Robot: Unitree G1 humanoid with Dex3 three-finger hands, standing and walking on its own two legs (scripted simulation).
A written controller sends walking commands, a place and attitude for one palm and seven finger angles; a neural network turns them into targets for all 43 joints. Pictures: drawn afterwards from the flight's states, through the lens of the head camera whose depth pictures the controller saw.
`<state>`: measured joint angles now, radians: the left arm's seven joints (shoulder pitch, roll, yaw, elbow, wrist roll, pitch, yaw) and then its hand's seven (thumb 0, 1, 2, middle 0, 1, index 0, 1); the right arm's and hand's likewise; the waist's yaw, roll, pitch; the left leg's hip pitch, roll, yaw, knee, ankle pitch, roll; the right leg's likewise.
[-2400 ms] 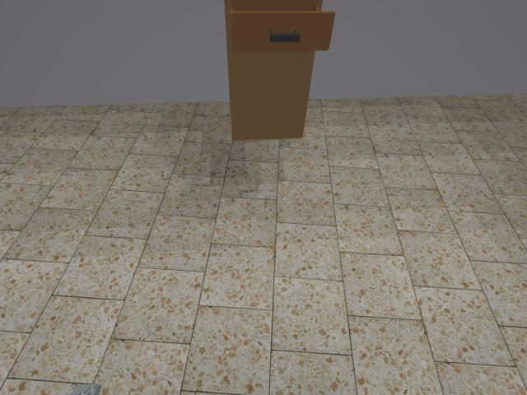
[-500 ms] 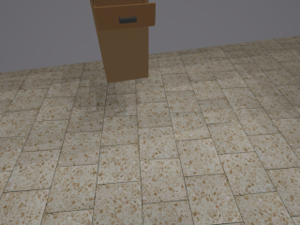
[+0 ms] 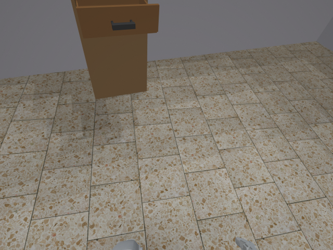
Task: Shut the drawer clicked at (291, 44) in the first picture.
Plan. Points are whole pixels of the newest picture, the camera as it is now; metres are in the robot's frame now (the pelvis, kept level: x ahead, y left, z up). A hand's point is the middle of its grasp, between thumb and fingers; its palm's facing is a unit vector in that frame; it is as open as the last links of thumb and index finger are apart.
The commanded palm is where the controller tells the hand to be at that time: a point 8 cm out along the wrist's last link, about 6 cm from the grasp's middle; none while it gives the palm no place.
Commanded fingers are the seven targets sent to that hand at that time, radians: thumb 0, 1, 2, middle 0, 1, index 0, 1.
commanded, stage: walk to a spot facing it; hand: left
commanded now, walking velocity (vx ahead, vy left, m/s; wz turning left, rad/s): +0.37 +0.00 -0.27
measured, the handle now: (122, 24) +1.09 +0.33 +0.01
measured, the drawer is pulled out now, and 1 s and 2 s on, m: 0.30 0.30 0.30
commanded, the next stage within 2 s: turn to face it in 1.32 s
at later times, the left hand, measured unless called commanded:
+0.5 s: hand (133, 178) +0.34 +0.13 -0.14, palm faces -0.23 -0.96 -0.16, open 7.4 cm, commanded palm none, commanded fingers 0.00 0.90 0.90 -0.20 -0.30 -0.20 -0.30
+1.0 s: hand (128, 171) +0.38 +0.16 -0.17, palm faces -0.07 -0.99 -0.15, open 7.3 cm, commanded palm none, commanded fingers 0.00 0.90 0.90 -0.20 -0.30 -0.20 -0.30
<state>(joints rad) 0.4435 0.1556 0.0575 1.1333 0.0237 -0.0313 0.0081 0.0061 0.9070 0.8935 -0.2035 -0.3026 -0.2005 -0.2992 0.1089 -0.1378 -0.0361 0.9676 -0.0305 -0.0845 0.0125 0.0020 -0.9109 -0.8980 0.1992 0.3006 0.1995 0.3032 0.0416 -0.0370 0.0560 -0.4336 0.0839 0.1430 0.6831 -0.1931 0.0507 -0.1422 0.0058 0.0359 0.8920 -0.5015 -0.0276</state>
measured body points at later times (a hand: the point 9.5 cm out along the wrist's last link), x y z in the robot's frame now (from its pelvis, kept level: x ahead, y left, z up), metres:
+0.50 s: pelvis +0.19 -0.01 +0.02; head +0.22 -0.02 +0.47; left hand +0.36 +0.18 -0.13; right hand +0.02 -0.18 -0.12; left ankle +0.09 +0.10 -0.72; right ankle +0.28 -0.14 -0.70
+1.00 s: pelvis +0.40 -0.02 +0.01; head +0.41 +0.00 +0.46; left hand +0.38 +0.21 -0.16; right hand +0.46 -0.30 -0.11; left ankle +0.50 +0.07 -0.72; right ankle +0.29 -0.13 -0.71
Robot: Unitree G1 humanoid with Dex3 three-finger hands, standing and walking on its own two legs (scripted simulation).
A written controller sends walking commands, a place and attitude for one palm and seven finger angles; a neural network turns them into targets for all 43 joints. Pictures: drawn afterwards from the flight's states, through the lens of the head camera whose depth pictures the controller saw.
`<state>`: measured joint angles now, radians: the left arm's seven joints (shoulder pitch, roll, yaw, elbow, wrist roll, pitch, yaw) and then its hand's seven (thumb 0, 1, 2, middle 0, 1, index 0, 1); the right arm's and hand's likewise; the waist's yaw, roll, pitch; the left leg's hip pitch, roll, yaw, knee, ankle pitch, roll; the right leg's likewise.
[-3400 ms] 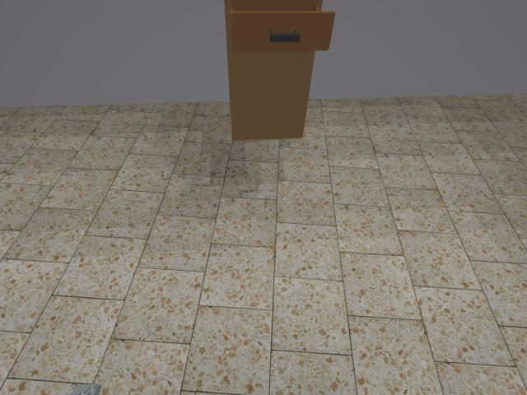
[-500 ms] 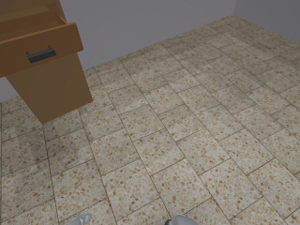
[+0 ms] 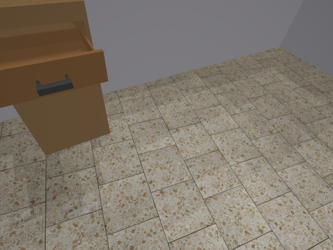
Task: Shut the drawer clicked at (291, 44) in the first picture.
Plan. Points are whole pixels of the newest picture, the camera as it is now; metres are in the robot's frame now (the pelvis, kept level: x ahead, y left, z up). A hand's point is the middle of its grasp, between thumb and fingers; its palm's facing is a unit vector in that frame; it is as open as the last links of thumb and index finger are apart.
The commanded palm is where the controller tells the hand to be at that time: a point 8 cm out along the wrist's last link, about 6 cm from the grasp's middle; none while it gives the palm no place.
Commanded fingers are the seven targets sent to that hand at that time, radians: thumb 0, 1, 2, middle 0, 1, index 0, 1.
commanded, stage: walk to a spot facing it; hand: left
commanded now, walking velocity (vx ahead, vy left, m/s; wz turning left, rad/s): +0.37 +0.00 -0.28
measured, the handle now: (54, 83) +0.61 +0.47 +0.00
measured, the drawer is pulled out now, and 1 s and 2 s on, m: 0.30 0.30 0.30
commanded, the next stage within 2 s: turn to face it in 0.32 s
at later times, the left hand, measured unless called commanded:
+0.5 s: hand (134, 185) +0.34 +0.13 -0.16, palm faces -0.19 -0.95 -0.26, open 7.3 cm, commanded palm none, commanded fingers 0.00 0.90 0.90 -0.20 -0.30 -0.20 -0.30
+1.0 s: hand (122, 188) +0.33 +0.17 -0.18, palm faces +0.13 -0.97 -0.19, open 7.3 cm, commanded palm none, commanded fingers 0.00 0.90 0.90 -0.20 -0.30 -0.20 -0.30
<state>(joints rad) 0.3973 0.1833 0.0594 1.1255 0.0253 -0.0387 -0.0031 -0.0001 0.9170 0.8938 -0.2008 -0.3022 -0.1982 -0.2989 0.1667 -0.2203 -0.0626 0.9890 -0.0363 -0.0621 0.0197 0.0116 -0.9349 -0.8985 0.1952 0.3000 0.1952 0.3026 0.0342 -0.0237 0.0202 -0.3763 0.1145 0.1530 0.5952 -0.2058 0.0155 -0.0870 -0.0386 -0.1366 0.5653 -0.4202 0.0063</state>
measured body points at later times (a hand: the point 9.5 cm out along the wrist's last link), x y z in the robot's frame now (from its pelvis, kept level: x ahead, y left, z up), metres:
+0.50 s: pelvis +0.20 -0.05 -0.01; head +0.23 -0.07 +0.44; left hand +0.35 +0.18 -0.14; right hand +0.06 -0.23 -0.17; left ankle +0.09 +0.11 -0.71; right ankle +0.29 -0.15 -0.73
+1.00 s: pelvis +0.27 -0.03 +0.00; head +0.30 +0.00 +0.44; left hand +0.33 +0.22 -0.17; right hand +0.38 -0.28 -0.12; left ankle +0.30 +0.06 -0.73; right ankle +0.27 -0.16 -0.69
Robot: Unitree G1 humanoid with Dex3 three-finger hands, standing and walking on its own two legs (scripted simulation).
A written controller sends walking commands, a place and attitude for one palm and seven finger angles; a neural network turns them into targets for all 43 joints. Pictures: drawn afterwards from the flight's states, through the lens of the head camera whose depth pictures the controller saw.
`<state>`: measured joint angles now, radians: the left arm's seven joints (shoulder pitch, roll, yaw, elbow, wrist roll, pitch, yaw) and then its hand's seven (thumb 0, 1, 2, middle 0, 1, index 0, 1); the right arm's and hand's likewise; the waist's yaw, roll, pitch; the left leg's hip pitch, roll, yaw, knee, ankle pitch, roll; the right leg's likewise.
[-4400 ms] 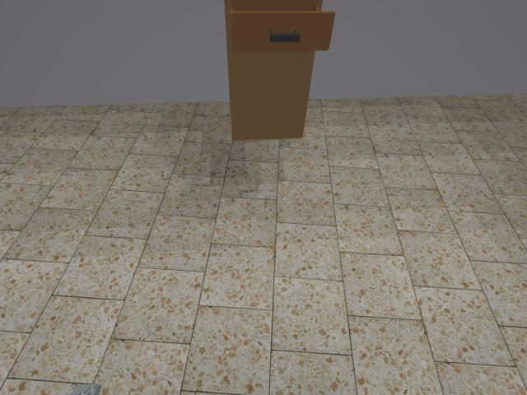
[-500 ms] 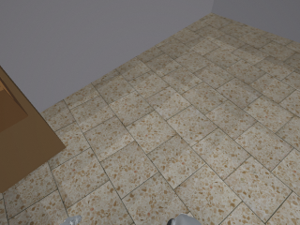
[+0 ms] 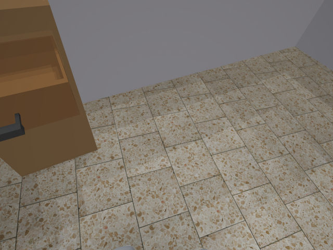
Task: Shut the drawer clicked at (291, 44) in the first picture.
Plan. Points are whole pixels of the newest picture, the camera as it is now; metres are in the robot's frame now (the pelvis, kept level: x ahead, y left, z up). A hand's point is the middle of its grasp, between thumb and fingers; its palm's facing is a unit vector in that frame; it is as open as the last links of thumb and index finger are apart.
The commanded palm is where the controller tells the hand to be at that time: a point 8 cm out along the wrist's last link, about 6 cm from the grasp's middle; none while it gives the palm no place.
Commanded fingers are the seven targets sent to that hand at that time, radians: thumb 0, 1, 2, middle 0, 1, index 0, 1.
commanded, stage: turn to face it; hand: left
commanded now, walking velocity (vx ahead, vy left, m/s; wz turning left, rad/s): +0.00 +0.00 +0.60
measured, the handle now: out of the picture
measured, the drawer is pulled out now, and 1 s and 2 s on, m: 0.30 0.30 0.30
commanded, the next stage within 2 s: take the last steps up to it in 0.74 s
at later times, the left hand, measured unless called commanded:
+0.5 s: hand out of the picture +0.05 +0.17 -0.13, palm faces +0.31 -0.90 -0.30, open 7.4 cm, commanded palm none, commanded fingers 0.00 0.90 0.90 -0.20 -0.30 -0.20 -0.30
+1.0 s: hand out of the picture -0.10 +0.18 -0.16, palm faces +0.52 -0.82 -0.25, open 7.4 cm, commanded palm none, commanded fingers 0.00 0.90 0.90 -0.20 -0.30 -0.20 -0.30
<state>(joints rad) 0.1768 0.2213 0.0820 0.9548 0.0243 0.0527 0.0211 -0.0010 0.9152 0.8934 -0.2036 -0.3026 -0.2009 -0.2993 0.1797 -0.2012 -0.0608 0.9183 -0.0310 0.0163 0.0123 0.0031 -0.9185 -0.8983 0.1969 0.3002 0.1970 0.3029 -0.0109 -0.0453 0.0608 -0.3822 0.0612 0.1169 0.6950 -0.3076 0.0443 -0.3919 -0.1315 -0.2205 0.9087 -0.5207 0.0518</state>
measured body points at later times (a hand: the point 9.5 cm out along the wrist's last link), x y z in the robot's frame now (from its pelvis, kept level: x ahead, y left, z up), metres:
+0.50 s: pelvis +0.01 -0.05 +0.01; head +0.05 -0.07 +0.46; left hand +0.03 +0.22 -0.10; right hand +0.16 -0.28 -0.14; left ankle -0.01 +0.08 -0.66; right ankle +0.03 -0.16 -0.72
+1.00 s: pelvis -0.01 -0.02 +0.02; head +0.01 +0.01 +0.47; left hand -0.13 +0.22 -0.14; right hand +0.20 -0.17 -0.11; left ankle -0.06 +0.07 -0.72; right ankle +0.04 -0.16 -0.65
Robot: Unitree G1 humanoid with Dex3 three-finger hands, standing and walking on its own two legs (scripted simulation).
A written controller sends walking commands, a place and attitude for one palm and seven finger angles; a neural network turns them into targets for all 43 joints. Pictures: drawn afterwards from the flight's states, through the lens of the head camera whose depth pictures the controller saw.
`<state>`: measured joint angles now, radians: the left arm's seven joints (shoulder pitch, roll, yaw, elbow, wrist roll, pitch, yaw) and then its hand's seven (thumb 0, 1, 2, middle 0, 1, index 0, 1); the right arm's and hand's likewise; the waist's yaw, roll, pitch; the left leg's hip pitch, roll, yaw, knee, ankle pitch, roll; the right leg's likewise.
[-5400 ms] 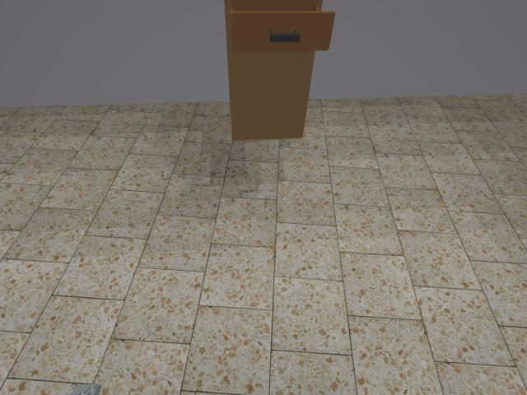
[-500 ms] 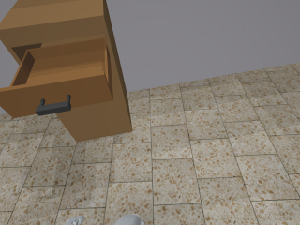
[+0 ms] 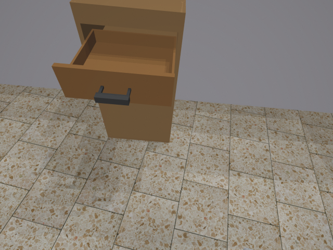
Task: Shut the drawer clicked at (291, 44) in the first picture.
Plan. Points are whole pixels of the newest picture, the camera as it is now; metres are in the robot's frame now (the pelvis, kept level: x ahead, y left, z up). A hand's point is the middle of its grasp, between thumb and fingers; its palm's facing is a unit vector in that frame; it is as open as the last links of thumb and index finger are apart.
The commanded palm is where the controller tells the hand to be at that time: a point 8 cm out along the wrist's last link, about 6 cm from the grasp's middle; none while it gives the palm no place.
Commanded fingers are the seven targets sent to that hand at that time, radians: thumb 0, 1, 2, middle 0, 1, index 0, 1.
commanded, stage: take the last steps up to it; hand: left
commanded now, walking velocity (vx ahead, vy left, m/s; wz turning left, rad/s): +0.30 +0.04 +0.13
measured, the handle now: (113, 94) +0.58 +0.24 -0.01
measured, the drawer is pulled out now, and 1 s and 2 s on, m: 0.30 0.30 0.30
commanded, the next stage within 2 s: come to a stop and stand still in 0.90 s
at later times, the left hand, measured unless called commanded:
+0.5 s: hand out of the picture +0.04 +0.15 -0.16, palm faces +0.16 -0.97 -0.19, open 7.3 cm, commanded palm none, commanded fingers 0.00 0.90 0.90 -0.20 -0.30 -0.20 -0.30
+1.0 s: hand (95, 182) +0.32 +0.25 -0.16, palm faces +0.10 -0.97 -0.21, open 7.4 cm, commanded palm none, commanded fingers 0.00 0.90 0.90 -0.20 -0.30 -0.20 -0.30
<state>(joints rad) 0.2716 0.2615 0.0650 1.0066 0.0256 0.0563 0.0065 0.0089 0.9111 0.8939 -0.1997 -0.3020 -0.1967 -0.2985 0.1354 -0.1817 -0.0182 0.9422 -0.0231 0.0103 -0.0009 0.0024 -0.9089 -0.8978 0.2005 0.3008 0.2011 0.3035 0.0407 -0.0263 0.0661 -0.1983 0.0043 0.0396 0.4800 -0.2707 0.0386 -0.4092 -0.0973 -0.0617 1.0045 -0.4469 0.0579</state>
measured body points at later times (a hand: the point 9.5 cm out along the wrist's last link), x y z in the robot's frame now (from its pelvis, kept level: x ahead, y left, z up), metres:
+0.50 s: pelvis +0.10 -0.01 +0.01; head +0.11 -0.02 +0.46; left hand +0.03 +0.20 -0.14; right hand +0.13 -0.24 -0.16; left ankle +0.16 +0.15 -0.68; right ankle +0.05 -0.12 -0.74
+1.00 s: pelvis +0.25 +0.06 +0.00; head +0.26 +0.06 +0.45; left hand +0.31 +0.31 -0.14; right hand +0.28 -0.16 -0.16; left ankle +0.23 +0.16 -0.74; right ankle +0.32 -0.06 -0.70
